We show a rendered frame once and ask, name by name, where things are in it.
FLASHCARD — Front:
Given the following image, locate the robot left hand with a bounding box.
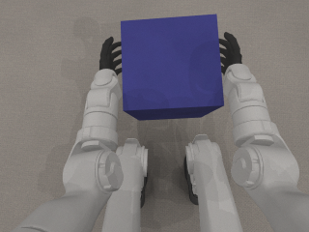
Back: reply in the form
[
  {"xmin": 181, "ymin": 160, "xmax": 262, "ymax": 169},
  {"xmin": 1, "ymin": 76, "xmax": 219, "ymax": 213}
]
[{"xmin": 99, "ymin": 37, "xmax": 122, "ymax": 75}]

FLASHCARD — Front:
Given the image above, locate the robot right hand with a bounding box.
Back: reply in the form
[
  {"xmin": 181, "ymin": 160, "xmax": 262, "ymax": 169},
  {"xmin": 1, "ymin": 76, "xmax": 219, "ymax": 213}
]
[{"xmin": 218, "ymin": 32, "xmax": 242, "ymax": 75}]

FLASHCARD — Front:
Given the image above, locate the robot left upper arm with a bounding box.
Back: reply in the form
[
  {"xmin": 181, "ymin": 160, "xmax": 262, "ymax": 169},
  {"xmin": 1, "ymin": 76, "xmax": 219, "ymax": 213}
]
[{"xmin": 10, "ymin": 149, "xmax": 124, "ymax": 232}]

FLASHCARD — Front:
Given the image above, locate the robot right shin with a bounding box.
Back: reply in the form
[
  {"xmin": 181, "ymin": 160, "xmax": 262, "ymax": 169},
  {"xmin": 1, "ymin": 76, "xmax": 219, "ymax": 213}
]
[{"xmin": 189, "ymin": 134, "xmax": 222, "ymax": 194}]

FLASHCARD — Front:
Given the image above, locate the robot right upper arm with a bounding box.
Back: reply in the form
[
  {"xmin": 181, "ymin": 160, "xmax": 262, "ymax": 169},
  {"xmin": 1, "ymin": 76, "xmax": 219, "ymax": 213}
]
[{"xmin": 231, "ymin": 144, "xmax": 309, "ymax": 232}]

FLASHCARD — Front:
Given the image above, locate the robot right forearm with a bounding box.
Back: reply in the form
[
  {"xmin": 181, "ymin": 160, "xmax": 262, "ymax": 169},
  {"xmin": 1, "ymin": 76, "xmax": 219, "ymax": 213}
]
[{"xmin": 223, "ymin": 63, "xmax": 299, "ymax": 176}]

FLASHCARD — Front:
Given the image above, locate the carton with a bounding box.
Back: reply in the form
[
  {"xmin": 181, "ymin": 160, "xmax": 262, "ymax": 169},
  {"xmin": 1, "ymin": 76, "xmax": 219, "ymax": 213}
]
[{"xmin": 121, "ymin": 14, "xmax": 224, "ymax": 121}]

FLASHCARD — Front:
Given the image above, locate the robot left forearm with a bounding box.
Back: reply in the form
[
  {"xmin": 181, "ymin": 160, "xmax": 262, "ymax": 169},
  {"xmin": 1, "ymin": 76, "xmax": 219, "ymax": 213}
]
[{"xmin": 63, "ymin": 69, "xmax": 123, "ymax": 182}]

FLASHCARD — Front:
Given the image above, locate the right robot thigh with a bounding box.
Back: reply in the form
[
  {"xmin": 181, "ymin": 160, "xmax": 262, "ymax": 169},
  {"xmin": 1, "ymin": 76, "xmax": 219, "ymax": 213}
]
[{"xmin": 185, "ymin": 139, "xmax": 243, "ymax": 232}]

